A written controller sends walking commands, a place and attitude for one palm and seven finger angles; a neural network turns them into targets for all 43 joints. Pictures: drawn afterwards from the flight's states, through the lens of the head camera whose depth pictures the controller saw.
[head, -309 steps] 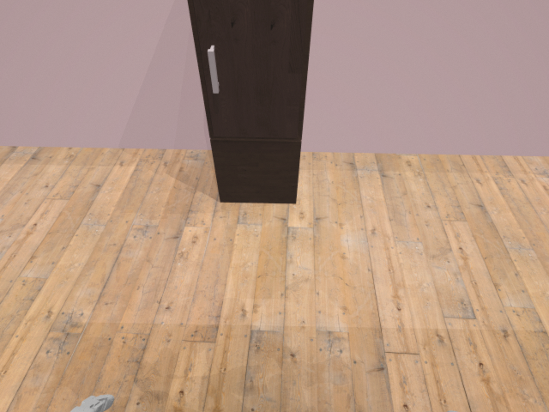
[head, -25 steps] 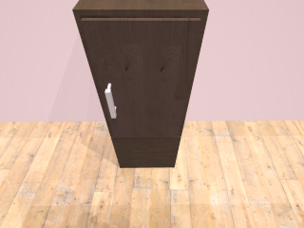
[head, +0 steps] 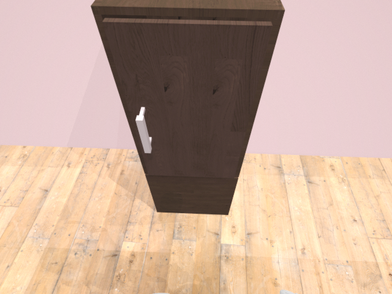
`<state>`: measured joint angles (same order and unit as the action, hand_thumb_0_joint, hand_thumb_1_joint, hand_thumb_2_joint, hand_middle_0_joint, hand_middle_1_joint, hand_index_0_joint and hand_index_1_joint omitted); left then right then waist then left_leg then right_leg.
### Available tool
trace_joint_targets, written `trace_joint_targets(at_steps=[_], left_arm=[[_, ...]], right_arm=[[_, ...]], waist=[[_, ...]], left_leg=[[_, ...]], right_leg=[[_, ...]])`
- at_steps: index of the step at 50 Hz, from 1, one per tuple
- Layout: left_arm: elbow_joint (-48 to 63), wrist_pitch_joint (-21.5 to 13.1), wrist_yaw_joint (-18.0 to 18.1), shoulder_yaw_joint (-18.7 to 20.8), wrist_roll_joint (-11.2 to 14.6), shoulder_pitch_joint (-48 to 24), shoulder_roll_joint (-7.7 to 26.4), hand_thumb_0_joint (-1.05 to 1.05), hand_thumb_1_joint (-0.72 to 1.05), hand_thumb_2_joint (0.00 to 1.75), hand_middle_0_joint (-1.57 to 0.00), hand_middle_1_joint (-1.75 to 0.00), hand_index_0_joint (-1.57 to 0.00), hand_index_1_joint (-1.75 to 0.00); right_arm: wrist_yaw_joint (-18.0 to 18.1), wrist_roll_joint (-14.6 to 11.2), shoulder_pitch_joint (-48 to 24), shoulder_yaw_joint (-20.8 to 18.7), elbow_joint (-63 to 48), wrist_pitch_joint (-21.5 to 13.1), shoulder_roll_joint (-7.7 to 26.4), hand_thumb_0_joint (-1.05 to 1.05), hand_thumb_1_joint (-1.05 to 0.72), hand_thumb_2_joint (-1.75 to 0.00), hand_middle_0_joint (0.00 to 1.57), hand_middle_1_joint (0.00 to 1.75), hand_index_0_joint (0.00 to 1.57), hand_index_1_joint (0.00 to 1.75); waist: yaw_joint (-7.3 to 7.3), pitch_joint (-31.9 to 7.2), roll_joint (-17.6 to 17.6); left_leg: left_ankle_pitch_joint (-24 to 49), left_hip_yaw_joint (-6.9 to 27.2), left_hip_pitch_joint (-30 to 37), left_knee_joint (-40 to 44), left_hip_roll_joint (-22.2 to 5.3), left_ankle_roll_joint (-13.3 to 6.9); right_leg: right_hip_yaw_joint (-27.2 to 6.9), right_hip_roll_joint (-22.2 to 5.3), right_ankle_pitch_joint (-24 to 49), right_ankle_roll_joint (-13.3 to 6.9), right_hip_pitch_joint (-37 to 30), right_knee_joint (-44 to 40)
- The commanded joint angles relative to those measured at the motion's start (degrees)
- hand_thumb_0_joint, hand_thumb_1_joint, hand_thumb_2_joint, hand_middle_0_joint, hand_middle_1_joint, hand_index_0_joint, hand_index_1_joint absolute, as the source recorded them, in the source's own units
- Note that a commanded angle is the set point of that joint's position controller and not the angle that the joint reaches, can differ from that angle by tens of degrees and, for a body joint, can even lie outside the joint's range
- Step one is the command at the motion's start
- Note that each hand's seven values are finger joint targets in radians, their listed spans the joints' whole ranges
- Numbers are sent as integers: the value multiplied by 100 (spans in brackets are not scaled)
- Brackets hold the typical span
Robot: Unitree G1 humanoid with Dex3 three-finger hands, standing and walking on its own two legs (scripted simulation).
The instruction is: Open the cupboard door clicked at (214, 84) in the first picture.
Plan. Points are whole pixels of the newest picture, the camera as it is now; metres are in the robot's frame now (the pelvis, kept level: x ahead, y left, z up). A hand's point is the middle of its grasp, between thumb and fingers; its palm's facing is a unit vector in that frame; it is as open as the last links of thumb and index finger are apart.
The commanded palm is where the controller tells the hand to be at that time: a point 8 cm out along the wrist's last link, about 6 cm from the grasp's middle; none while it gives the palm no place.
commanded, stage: come to a stop and stand still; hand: left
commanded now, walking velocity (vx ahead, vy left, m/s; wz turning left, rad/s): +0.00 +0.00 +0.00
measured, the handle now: (145, 131) +0.53 +0.20 -0.05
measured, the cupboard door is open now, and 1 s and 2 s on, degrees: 0 0 0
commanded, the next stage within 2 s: look again from close up in 1.26 s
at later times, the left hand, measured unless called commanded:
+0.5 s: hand out of the picture +0.04 +0.14 -0.16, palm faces -0.01 -0.97 -0.23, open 7.4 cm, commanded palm none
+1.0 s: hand out of the picture +0.04 +0.13 -0.17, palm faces +0.02 -0.98 -0.19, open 7.4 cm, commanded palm none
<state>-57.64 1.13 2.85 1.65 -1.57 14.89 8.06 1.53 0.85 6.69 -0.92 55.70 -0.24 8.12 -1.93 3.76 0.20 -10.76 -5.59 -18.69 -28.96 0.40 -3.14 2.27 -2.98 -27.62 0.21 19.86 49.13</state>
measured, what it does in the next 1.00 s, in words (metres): steps on the spot: right foot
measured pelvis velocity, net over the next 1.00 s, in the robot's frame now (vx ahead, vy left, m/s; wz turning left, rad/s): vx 0.04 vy -0.04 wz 0.00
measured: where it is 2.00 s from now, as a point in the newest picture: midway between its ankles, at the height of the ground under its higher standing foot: outside the picture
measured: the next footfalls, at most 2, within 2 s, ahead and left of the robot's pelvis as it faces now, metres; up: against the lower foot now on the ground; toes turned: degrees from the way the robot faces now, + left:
right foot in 0.08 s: +0.02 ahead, -0.13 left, +0.00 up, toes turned -1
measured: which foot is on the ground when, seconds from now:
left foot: down 0.00-1.00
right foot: up 0.00-0.06, down 0.08-1.00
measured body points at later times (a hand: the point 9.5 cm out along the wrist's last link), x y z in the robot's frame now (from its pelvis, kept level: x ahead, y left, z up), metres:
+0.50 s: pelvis +0.00 -0.04 +0.00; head +0.01 -0.05 +0.45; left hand +0.04 +0.20 -0.15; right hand -0.02 -0.26 -0.16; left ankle +0.05 +0.09 -0.73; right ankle -0.02 -0.14 -0.73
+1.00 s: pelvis +0.04 -0.04 +0.00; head +0.05 -0.04 +0.45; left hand +0.04 +0.18 -0.15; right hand +0.08 -0.27 -0.15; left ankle +0.05 +0.09 -0.73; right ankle -0.02 -0.14 -0.73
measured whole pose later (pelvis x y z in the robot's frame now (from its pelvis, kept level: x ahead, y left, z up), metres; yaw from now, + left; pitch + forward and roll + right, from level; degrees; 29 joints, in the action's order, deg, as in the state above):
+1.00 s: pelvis +0.04 -0.04 +0.00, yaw +0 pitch -1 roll +1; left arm -63.2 -1.1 1.5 -0.5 -1.0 16.4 9.5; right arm 1.2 0.4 12.0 0.4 63.4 -1.4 9.9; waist -0.8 1.6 -0.7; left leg -13.4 -2.0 -12.9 -26.9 -1.5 1.0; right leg 2.3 -0.3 -19.6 -1.0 6.9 27.0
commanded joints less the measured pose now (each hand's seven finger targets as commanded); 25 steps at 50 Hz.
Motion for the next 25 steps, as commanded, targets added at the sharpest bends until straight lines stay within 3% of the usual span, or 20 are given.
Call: trace_joint_targets(at_steps=[1,2,3,4,5,6,7,8,9,10,11,12,13,14,15,16,19,25], left_arm=[[34,-42,-29,49,-20,1027,147,0,90,90,-20,-30,-20,-30],[-20,-161,92,-13,9,1370,504,0,90,90,-20,-30,-20,-30],[465,-245,89,19,-41,554,853,0,90,90,-20,-30,-20,-30],[648,-337,60,55,-19,387,1048,0,90,90,-20,-30,-20,-30],[716,-355,47,22,-33,196,1253,0,90,90,-20,-30,-20,-30],[799,-353,27,69,-22,31,1244,0,90,90,-20,-30,-20,-30],[801,-357,28,120,-3,-59,1291,0,90,90,-20,-30,-20,-30],[796,-347,34,83,30,-129,1163,0,90,90,-20,-30,-20,-30],[802,-296,35,39,39,-150,1019,0,90,90,-20,-30,-20,-30],[825,-208,29,24,31,-103,919,0,90,90,-20,-30,-20,-30],[827,-145,28,30,8,-30,852,0,90,90,-20,-30,-20,-30],[744,-126,6,19,26,102,884,0,90,90,-20,-30,-20,-30],[663,-134,-14,8,31,263,925,0,90,90,-20,-30,-20,-30],[595,-156,-32,4,28,415,922,0,90,90,-20,-30,-20,-30],[557,-177,-47,-7,28,417,956,0,90,90,-20,-30,-20,-30],[542,-207,-59,-11,36,343,993,0,90,90,-20,-30,-20,-30],[581,-209,-68,-2,64,131,1038,0,90,90,-20,-30,-20,-30],[381,-256,-85,-35,93,242,973,0,90,90,-20,-30,-20,-30]], right_arm=[[-4,60,448,-279,-200,31,859,0,-90,-90,20,30,20,30],[5,-82,-51,-348,-499,-32,1142,0,-90,-90,20,30,20,30],[-167,-64,400,-248,-675,11,561,0,-90,-90,20,30,20,30],[-230,26,292,-221,-681,53,539,0,-90,-90,20,30,20,30],[-257,14,497,-219,-652,48,463,0,-90,-90,20,30,20,30],[-277,35,651,-209,-603,83,421,0,-90,-90,20,30,20,30],[-258,18,806,-195,-575,52,443,0,-90,-90,20,30,20,30],[-218,4,928,-190,-533,12,598,0,-90,-90,20,30,20,30],[-191,-3,1052,-195,-501,-12,699,0,-90,-90,20,30,20,30],[-183,20,1023,-197,-481,-18,782,0,-90,-90,20,30,20,30],[-178,59,956,-178,-473,-16,802,0,-90,-90,20,30,20,30],[-168,71,829,-156,-445,-10,860,0,-90,-90,20,30,20,30],[-157,59,704,-135,-472,1,879,0,-90,-90,20,30,20,30],[-148,49,643,-126,-491,8,867,0,-90,-90,20,30,20,30],[-144,40,711,-108,-478,19,823,0,-90,-90,20,30,20,30],[-137,44,865,-82,-403,5,708,0,-90,-90,20,30,20,30],[-138,53,1233,-56,-187,-5,666,0,-90,-90,20,30,20,30],[-105,20,1307,13,87,-85,630,0,-90,-90,20,30,20,30]], waist=[[-6,-677,383],[-299,-628,-865],[219,-620,-1581],[174,-433,-722],[358,-652,-109],[433,-767,389],[511,-734,-469],[520,-621,-904],[508,-513,-674],[437,-78,-73],[342,358,586],[244,509,887],[126,657,598],[64,654,170],[101,646,-267],[176,470,-470],[317,110,-392],[233,-118,-192]], left_leg=[[442,1192,-97,886,-1303,-662],[1008,819,416,-531,-1104,-158],[-840,347,-373,-1040,-259,189],[-1330,347,-467,-1606,-145,260],[-1303,333,-116,-1597,-100,299],[-1046,191,54,-1306,-58,298],[-657,187,114,-940,-89,259],[-302,335,399,-578,-197,202],[-47,585,600,-348,-342,148],[-322,927,319,38,-559,49],[-951,1230,-284,550,-728,-73],[-1547,1527,-697,933,-785,-139],[-1943,1571,-989,1059,-748,-153],[-1915,1362,-1003,905,-608,-83],[-1647,1063,-845,619,-423,26],[-1162,829,-422,441,-336,89],[-810,651,216,206,-295,171],[-221,697,269,349,-430,185]], right_leg=[[178,88,734,53,-816,-1167],[-499,-255,1683,29,-517,-2924],[-1576,-961,1197,-338,-482,-3105],[-1882,-1308,1630,-715,-236,-3014],[-1521,-1215,1558,-911,-152,-2933],[-1171,-930,1707,-847,-291,-2682],[-1015,-776,1980,-724,-294,-2312],[-769,-631,1943,-574,-81,-2106],[-551,-430,1293,-422,177,-2048],[-390,-147,399,-296,405,-1991],[-206,56,-168,-216,288,-1926],[-124,152,-95,-164,24,-1855],[-168,150,55,-172,-198,-1978],[-330,54,57,-216,-279,-2230],[-571,-93,-249,-276,-131,-2534],[-706,-250,-289,-346,-6,-2739],[-786,-364,-466,-380,248,-2899],[-671,-319,494,-337,-321,-2807]])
